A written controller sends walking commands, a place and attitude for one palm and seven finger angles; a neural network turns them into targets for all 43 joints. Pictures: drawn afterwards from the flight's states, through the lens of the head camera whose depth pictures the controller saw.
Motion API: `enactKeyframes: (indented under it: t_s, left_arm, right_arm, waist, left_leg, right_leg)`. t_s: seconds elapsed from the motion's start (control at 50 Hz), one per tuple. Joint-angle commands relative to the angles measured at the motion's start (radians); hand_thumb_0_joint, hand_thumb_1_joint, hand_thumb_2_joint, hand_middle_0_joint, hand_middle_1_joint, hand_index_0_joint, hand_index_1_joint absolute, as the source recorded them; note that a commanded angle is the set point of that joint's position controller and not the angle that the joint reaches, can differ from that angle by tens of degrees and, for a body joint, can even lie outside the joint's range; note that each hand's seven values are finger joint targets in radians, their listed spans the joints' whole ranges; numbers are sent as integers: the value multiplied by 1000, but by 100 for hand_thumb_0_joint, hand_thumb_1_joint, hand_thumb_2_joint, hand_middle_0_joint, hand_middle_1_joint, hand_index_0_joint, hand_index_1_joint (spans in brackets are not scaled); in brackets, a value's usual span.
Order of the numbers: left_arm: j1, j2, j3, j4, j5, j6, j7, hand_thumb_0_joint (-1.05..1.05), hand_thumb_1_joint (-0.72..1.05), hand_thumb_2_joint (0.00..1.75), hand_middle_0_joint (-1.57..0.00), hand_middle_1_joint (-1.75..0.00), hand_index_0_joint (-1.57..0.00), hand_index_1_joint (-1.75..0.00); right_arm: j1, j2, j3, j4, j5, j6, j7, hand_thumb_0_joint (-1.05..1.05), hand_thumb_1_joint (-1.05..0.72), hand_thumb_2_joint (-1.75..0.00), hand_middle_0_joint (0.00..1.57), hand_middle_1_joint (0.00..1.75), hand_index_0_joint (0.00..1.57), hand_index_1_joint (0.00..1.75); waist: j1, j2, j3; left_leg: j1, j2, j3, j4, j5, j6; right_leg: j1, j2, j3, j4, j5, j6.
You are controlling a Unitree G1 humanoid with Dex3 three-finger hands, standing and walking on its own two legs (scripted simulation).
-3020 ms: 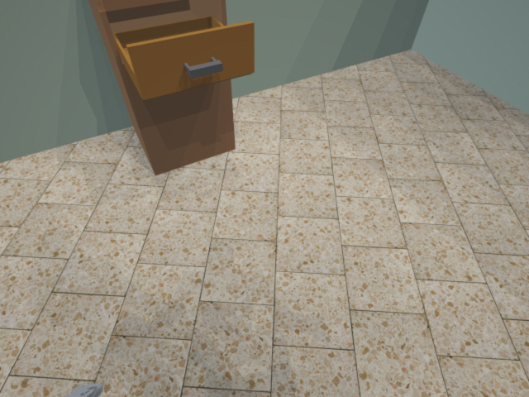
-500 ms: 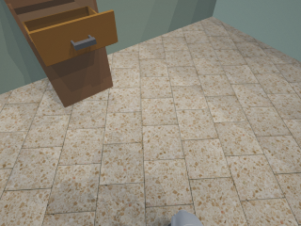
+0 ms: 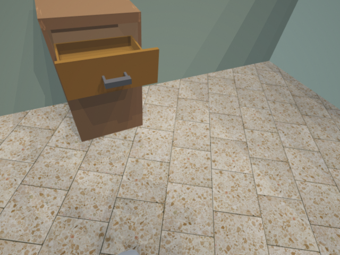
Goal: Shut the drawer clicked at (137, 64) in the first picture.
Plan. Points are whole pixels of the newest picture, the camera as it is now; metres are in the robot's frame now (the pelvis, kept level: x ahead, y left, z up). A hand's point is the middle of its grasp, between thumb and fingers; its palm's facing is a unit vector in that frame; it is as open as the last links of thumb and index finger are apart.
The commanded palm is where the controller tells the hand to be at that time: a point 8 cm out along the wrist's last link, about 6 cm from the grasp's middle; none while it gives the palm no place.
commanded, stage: walk to a spot facing it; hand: left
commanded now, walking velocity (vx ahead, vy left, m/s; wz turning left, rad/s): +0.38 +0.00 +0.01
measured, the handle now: (116, 79) +0.78 +0.30 -0.05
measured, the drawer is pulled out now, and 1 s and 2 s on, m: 0.30 0.30 0.30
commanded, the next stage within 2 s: turn to face it in 0.32 s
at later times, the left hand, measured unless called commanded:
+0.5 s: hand (119, 201) +0.30 +0.18 -0.17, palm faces -0.09 -0.98 -0.19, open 7.3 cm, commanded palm none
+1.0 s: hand (112, 184) +0.36 +0.22 -0.19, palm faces +0.25 -0.95 -0.18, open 7.3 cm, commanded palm none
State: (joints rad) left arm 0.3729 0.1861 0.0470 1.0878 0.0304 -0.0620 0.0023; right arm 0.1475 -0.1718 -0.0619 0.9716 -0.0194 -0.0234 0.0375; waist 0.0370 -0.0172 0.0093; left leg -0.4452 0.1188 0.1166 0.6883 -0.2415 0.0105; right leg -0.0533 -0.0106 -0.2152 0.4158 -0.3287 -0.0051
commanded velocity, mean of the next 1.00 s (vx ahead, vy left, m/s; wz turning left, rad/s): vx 0.12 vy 0.00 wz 0.27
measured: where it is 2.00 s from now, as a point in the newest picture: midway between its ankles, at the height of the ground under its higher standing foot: (168, 250)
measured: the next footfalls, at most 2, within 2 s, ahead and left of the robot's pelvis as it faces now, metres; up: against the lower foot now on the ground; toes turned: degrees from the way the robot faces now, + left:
left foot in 0.04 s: +0.14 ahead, +0.11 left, +0.00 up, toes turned +9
right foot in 0.54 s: +0.37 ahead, -0.13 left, +0.00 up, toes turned -11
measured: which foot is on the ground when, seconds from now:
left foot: up 0.00-0.02, down 0.04-0.54, up 0.56-0.88, down 0.90-1.00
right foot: down 0.00-0.04, up 0.06-0.52, down 0.54-0.90, up 0.92-1.00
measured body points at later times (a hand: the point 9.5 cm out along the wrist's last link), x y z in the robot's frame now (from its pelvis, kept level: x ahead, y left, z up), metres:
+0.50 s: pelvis +0.22 +0.00 +0.00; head +0.24 +0.00 +0.45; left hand +0.31 +0.23 -0.15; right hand +0.11 -0.20 -0.15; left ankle +0.10 +0.10 -0.73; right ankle +0.33 -0.13 -0.71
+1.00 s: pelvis +0.31 +0.01 -0.01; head +0.32 +0.05 +0.43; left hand +0.35 +0.27 -0.17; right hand +0.43 -0.24 -0.13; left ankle +0.34 +0.10 -0.73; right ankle +0.32 -0.13 -0.68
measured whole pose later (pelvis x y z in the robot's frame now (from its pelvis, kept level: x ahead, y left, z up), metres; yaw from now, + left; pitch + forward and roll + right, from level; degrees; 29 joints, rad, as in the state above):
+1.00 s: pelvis +0.31 +0.01 -0.01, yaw +12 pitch -1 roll -2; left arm 0.16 0.23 0.09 0.94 0.02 0.06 0.01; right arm 0.20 -0.21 -0.06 0.91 -0.02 0.01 0.00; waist -0.03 -0.05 0.06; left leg -0.40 0.04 0.10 0.71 -0.30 0.07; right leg -0.44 -0.10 -0.12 1.06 -0.51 0.06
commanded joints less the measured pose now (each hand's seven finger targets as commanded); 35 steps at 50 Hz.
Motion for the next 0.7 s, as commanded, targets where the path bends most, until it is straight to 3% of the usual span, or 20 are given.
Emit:
enactKeyframes:
  t_s: [0.0, 0.02, 0.04, 0.06, 0.1, 0.12, 0.16, 0.28, 0.36, 0.4, 0.44, 0.46, 0.48, 0.5, 0.52, 0.54, 0.56, 0.62, 0.64, 0.68]
  left_arm:
    - [20, 102, 20, -54, -10, -10, 1, 0, 90, 90, -20, -30, -20, -30]
    - [31, 48, 9, -85, -21, -10, -11, 0, 90, 90, -20, -30, -20, -30]
    - [-41, 90, 13, -111, -10, -7, -6, 0, 90, 90, -20, -30, -20, -30]
    - [-80, 79, 13, -115, -12, -2, -7, 0, 90, 90, -20, -30, -20, -30]
    - [-62, 60, 20, -82, -1, 6, -23, 0, 90, 90, -20, -30, -20, -30]
    - [-25, 37, 19, -66, 2, 17, -25, 0, 90, 90, -20, -30, -20, -30]
    - [20, 21, 17, -48, 0, 33, -25, 0, 90, 90, -20, -30, -20, -30]
    - [-90, 9, 19, -81, 2, 50, -27, 0, 90, 90, -20, -30, -20, -30]
    - [-210, 2, 14, -112, -4, 49, -26, 0, 90, 90, -20, -30, -20, -30]
    - [-234, -2, 13, -120, -4, 47, -26, 0, 90, 90, -20, -30, -20, -30]
    - [-215, 9, 11, -117, -2, 34, -21, 0, 90, 90, -20, -30, -20, -30]
    - [-150, 28, 12, -97, 0, 25, -16, 0, 90, 90, -20, -30, -20, -30]
    - [-27, 60, 22, -61, 3, 13, -10, 0, 90, 90, -20, -30, -20, -30]
    - [94, 156, 42, -27, 7, -5, 3, 0, 90, 90, -20, -30, -20, -30]
    - [171, 243, 57, -13, -8, -6, 6, 0, 90, 90, -20, -30, -20, -30]
    - [133, 234, 48, -30, -18, 3, 13, 0, 90, 90, -20, -30, -20, -30]
    - [43, 210, 45, -60, -18, 9, 21, 0, 90, 90, -20, -30, -20, -30]
    - [-142, 115, 22, -121, -13, 18, 37, 0, 90, 90, -20, -30, -20, -30]
    - [-186, 110, 21, -136, -10, 21, 38, 0, 90, 90, -20, -30, -20, -30]
    - [-219, 115, 26, -156, -7, 31, 39, 0, 90, 90, -20, -30, -20, -30]
  right_arm:
    - [298, -142, -24, 35, -17, -39, -22, 0, -90, -90, 20, 30, 20, 30]
    - [414, -266, -52, 61, -22, -42, -34, 0, -90, -90, 20, 30, 20, 30]
    - [418, -254, -44, 73, -9, -33, -47, 0, -90, -90, 20, 30, 20, 30]
    - [354, -232, -36, 53, -3, -31, -55, 0, -90, -90, 20, 30, 20, 30]
    - [220, -134, -8, 24, -2, -48, -55, 0, -90, -90, 20, 30, 20, 30]
    - [185, -110, 0, 25, -1, -57, -56, 0, -90, -90, 20, 30, 20, 30]
    - [178, -91, 4, 38, 7, -68, -59, 0, -90, -90, 20, 30, 20, 30]
    - [268, -89, 3, 86, 8, -75, -61, 0, -90, -90, 20, 30, 20, 30]
    - [333, -86, 3, 124, -1, -64, -62, 0, -90, -90, 20, 30, 20, 30]
    - [337, -89, 3, 134, -7, -57, -65, 0, -90, -90, 20, 30, 20, 30]
    - [344, -89, 8, 145, -7, -48, -69, 0, -90, -90, 20, 30, 20, 30]
    - [342, -82, 13, 154, -2, -45, -67, 0, -90, -90, 20, 30, 20, 30]
    - [319, -87, 16, 151, 7, -47, -66, 0, -90, -90, 20, 30, 20, 30]
    - [342, -47, 19, 142, 17, -49, -59, 0, -90, -90, 20, 30, 20, 30]
    - [390, -22, 19, 125, 25, -45, -63, 0, -90, -90, 20, 30, 20, 30]
    - [318, -22, 17, 106, 25, -33, -72, 0, -90, -90, 20, 30, 20, 30]
    - [285, -20, 11, 87, 25, -21, -68, 0, -90, -90, 20, 30, 20, 30]
    - [245, -10, 7, 82, 8, 26, -53, 0, -90, -90, 20, 30, 20, 30]
    - [273, 2, 7, 85, 7, 41, -49, 0, -90, -90, 20, 30, 20, 30]
    - [287, 17, 6, 74, 3, 54, -38, 0, -90, -90, 20, 30, 20, 30]
  waist:
    - [-151, 173, -16]
    - [-168, 420, -78]
    - [-177, 279, -68]
    - [-148, 196, -26]
    - [-81, 85, 58]
    - [-47, 104, 67]
    - [-22, 106, 30]
    - [-37, 93, 77]
    - [-77, 118, 115]
    - [-77, 139, 129]
    - [-69, 137, 106]
    - [-32, 92, 66]
    - [31, 62, -8]
    - [70, -103, -140]
    - [55, -200, -254]
    - [69, -98, -226]
    - [46, -177, -174]
    - [-37, -64, -39]
    - [-66, -97, -34]
    - [-85, -99, -21]
  left_leg:
    - [486, 39, -111, -240, -73, 67]
    - [650, 301, -510, -399, -85, 168]
    - [602, 346, -598, -465, -153, 205]
    - [528, 345, -584, -467, -176, 208]
    - [348, 253, -381, -516, -173, 158]
    - [296, 214, -283, -523, -91, 138]
    - [297, 171, -166, -519, 46, 136]
    - [384, 168, -52, -530, 267, 155]
    - [423, 178, 8, -481, 394, 142]
    - [443, 183, 32, -440, 464, 136]
    - [412, 172, 11, -347, 581, 127]
    - [375, 152, -3, -251, 646, 113]
    - [311, 111, 15, -105, 590, 79]
    - [107, 17, 56, 161, 278, 31]
    - [0, -101, 31, 458, -356, 3]
    - [-33, -83, -86, 577, -398, 8]
    - [-61, -51, -108, 641, -343, 3]
    - [-27, 2, -117, 573, -223, -24]
    - [0, 4, -104, 524, -207, -32]
    - [47, -1, -64, 417, -169, -40]
  right_leg:
    - [-294, -151, 61, 281, 238, -64]
    - [-554, -10, 10, 635, -167, -4]
    - [-626, -20, 144, 801, -238, -19]
    - [-687, -57, 184, 887, -163, -24]
    - [-632, -119, 210, 857, -1, -15]
    - [-588, -124, 206, 819, 45, -6]
    - [-542, -124, 196, 757, 93, 6]
    - [-613, -132, 164, 546, 188, 29]
    - [-561, -102, 122, 358, 183, 4]
    - [-528, -81, 108, 285, 163, -14]
    - [-376, -42, 79, 206, 141, -30]
    - [-245, -15, 62, 155, 179, -33]
    - [-52, -29, 72, 90, 296, -31]
    - [218, -234, 280, 106, 580, -85]
    - [314, -477, 501, 42, 904, -206]
    - [224, -481, 465, 14, 956, -240]
    - [122, -468, 439, -25, 849, -225]
    - [-167, -396, 232, -99, 553, -165]
    - [-220, -384, 171, -115, 484, -148]
    - [-288, -361, 97, -131, 355, -118]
